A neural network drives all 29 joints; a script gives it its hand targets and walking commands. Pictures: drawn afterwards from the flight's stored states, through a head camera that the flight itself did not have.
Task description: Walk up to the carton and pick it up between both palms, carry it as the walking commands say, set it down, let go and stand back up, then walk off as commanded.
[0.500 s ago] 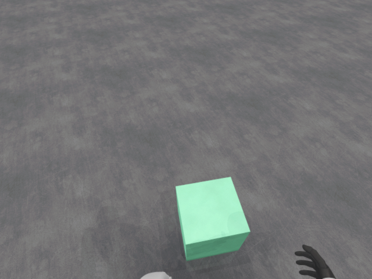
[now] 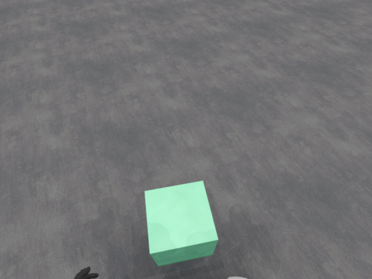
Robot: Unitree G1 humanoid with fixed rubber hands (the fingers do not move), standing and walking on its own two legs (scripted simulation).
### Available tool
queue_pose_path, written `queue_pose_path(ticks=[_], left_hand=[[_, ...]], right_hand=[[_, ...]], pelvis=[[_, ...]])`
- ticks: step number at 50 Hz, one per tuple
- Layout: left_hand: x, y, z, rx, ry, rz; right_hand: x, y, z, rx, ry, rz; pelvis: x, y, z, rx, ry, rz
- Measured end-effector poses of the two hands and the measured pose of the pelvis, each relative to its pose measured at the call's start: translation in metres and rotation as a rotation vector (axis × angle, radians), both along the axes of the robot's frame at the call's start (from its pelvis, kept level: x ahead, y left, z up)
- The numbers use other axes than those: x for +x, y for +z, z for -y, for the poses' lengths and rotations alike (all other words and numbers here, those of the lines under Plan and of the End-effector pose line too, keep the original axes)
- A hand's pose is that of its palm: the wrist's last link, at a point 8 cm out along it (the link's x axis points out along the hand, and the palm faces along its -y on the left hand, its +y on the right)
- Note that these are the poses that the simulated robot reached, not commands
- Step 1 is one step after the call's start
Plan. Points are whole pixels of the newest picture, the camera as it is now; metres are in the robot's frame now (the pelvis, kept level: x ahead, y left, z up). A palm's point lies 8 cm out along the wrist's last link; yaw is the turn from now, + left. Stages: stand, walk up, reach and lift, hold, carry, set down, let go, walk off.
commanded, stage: walk up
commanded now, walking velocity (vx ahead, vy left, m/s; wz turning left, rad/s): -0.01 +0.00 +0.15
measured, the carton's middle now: (180, 224) +0.42 +0.02 -0.62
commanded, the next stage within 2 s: none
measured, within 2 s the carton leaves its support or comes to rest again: neither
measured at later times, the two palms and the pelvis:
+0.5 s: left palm out of the picture +0.02 +0.29 -0.13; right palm out of the picture +0.12 -0.21 -0.09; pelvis -0.01 +0.03 +0.01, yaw +3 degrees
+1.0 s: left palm out of the picture +0.03 +0.28 -0.12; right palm out of the picture +0.07 -0.21 -0.12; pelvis -0.01 +0.03 +0.01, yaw +4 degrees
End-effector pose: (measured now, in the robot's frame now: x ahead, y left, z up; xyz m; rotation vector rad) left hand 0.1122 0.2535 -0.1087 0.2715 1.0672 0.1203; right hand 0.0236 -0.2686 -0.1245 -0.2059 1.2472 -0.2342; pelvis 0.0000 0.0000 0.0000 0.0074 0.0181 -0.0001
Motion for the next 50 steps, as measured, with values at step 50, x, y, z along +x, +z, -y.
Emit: queue_pose_path(ticks=[50], left_hand=[[-0.087,-0.007,-0.026,-0.023,0.185,-0.131]], right_hand=[[0.044,0.008,-0.056,0.050,0.122,0.045]], pelvis=[[-0.009,0.015,-0.025,-0.009,0.076,0.022]])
